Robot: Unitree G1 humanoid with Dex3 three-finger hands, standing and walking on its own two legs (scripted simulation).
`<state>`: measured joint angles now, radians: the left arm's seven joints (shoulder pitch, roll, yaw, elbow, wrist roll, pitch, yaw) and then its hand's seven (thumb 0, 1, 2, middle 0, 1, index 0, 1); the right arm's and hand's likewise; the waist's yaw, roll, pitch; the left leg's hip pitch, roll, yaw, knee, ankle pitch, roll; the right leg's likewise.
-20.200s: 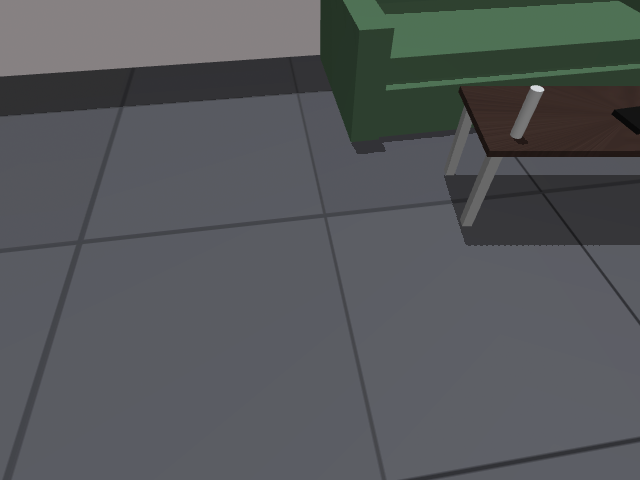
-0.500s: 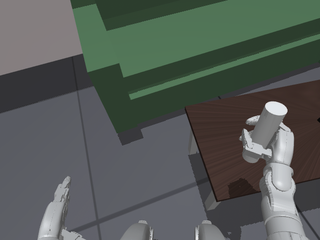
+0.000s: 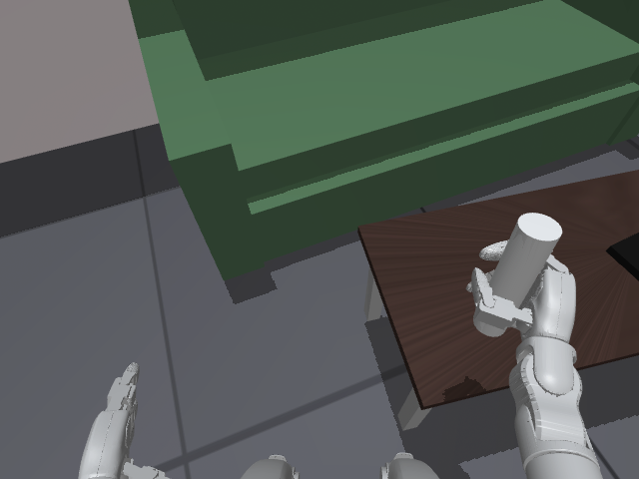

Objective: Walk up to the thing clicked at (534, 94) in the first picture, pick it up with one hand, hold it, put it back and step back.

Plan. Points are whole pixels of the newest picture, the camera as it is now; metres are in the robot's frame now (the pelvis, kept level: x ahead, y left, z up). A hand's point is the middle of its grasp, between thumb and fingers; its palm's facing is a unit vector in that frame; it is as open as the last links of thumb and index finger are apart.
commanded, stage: hold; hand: right
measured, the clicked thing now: (511, 281) +0.34 -0.19 +0.06
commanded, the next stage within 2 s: none
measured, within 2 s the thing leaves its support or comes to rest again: neither
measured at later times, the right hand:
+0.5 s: hand (492, 277) +0.34 -0.17 +0.07, palm faces +0.23 +0.97 -0.01, open 5.8 cm
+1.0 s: hand (495, 283) +0.33 -0.17 +0.07, palm faces +0.23 +0.97 -0.01, open 5.8 cm
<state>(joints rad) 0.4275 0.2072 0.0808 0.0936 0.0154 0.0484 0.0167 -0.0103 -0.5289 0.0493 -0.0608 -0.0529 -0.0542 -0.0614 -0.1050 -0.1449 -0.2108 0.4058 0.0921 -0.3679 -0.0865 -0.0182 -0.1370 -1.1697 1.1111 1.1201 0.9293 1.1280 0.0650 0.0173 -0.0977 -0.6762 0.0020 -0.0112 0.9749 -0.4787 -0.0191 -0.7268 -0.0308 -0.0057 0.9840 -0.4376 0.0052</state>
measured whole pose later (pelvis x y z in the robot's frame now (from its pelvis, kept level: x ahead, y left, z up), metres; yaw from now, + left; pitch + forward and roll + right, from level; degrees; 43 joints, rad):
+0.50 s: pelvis +0.01 +0.00 +0.01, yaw +0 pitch +8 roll +0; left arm 0.38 0.21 0.09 0.20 0.00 0.05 0.04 -0.01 -0.52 0.05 -0.06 -0.06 -0.06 -0.06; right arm -0.08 -0.13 -0.17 0.34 0.11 -0.31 -0.10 -0.02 -0.14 -1.17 1.11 1.12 0.93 1.13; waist 0.05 0.01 -0.08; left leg -0.58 0.01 -0.01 0.90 -0.45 -0.02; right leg -0.62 -0.03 -0.01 0.90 -0.41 0.01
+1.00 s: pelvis +0.00 +0.00 +0.02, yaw +0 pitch +7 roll +0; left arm 0.36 0.21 0.10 0.26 0.00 0.03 0.04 -0.01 -0.52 0.05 -0.07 -0.06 -0.07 -0.07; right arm -0.06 -0.14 -0.17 0.35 0.12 -0.33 -0.08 -0.02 -0.14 -1.17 1.11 1.13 0.92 1.14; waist 0.04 0.01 -0.07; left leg -0.55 0.01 -0.01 0.87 -0.44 -0.01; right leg -0.59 -0.03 -0.01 0.86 -0.39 0.01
